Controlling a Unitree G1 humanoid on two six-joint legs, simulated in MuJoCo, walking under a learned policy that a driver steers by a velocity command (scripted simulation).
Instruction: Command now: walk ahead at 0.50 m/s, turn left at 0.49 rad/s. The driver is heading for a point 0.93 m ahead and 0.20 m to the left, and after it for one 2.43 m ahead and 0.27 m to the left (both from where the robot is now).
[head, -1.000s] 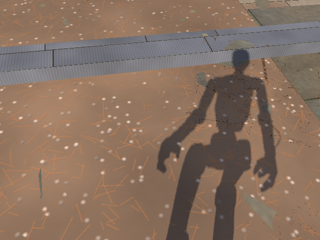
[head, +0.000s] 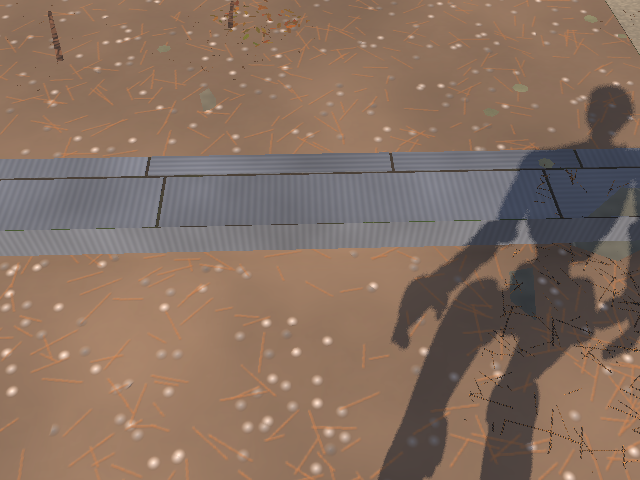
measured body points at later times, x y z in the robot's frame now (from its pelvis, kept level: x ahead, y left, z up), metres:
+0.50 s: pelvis +0.29 -0.04 +0.00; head +0.32 -0.04 +0.45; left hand +0.37 +0.25 -0.10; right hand +0.39 -0.31 -0.14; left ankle +0.15 +0.04 -0.65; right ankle +0.36 -0.12 -0.74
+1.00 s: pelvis +0.48 +0.07 -0.01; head +0.51 +0.12 +0.44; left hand +0.38 +0.32 -0.15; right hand +0.76 -0.04 -0.12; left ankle +0.52 +0.16 -0.74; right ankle +0.46 -0.09 -0.64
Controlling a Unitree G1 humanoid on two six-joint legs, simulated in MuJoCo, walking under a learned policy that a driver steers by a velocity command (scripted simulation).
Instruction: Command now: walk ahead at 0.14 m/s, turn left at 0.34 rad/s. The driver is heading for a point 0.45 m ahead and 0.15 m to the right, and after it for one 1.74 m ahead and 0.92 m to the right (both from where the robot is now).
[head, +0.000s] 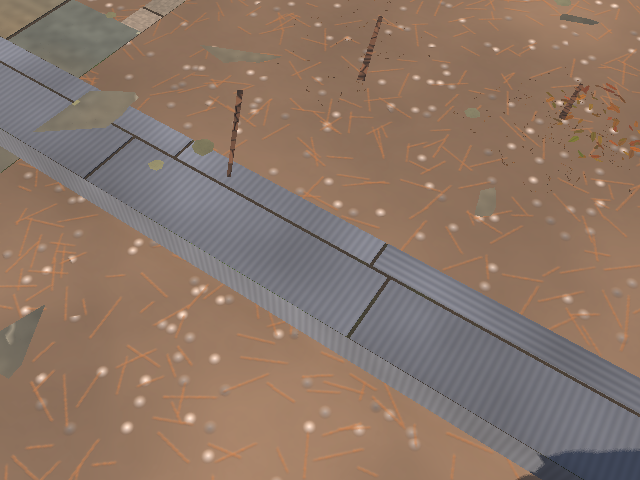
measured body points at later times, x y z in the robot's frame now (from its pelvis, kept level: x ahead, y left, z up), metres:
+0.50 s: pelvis +0.06 -0.03 +0.01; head +0.06 -0.05 +0.46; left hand +0.13 +0.23 -0.12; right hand +0.14 -0.30 -0.12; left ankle +0.09 +0.05 -0.70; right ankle +0.01 -0.11 -0.73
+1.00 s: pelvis +0.24 -0.03 +0.02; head +0.27 -0.02 +0.47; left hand +0.42 +0.20 -0.12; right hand +0.25 -0.32 -0.08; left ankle +0.29 +0.06 -0.73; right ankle +0.13 -0.12 -0.64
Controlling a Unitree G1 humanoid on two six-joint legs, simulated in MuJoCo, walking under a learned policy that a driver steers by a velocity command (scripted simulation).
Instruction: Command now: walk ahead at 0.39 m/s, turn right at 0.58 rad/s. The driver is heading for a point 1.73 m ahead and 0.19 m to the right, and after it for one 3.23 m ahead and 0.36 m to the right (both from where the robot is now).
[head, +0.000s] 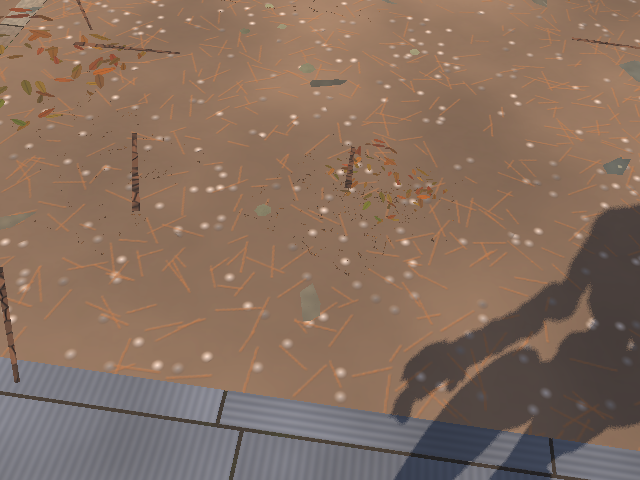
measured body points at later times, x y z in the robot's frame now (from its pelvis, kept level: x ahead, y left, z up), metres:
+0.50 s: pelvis +0.13 -0.03 -0.01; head +0.17 -0.05 +0.43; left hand +0.31 +0.21 -0.12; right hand +0.21 -0.30 -0.13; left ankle +0.15 +0.12 -0.62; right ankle +0.18 -0.09 -0.74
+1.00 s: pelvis +0.16 +0.03 +0.00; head +0.19 +0.05 +0.45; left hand +0.31 +0.22 -0.15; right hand +0.19 -0.22 -0.11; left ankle +0.18 +0.11 -0.74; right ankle +0.07 -0.07 -0.70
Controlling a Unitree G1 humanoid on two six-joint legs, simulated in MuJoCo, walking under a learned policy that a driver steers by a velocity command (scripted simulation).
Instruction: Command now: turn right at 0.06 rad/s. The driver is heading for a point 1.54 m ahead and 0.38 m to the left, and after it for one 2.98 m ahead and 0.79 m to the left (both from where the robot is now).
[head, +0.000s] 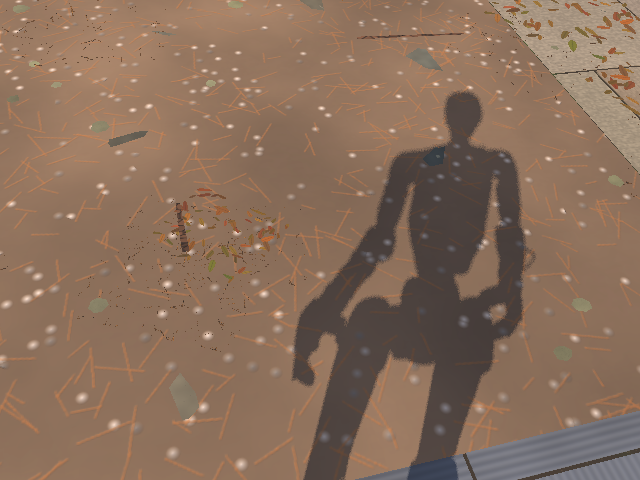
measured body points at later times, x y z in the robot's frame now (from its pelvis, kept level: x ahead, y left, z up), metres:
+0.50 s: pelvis -0.04 -0.01 +0.00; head -0.04 -0.01 +0.45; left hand -0.04 +0.21 -0.16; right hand -0.03 -0.24 -0.15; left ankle -0.02 +0.08 -0.74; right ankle -0.06 -0.12 -0.74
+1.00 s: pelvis -0.04 -0.02 +0.00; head -0.04 -0.02 +0.45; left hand -0.08 +0.17 -0.16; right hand -0.07 -0.23 -0.16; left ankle -0.02 +0.08 -0.74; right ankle -0.06 -0.12 -0.74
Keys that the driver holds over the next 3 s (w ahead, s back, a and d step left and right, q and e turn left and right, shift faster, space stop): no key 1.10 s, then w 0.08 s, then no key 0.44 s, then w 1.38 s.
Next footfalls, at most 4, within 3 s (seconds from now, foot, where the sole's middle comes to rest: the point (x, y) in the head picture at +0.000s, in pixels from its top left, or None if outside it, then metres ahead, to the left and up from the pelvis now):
0.12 right None -0.02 -0.12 -0.78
2.12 left None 0.31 0.21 -0.68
2.70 right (295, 398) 0.64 0.04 -0.68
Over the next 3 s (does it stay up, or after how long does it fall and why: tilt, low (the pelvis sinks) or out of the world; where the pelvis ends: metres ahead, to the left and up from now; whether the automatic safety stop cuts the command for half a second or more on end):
stays up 0.65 0.11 0.10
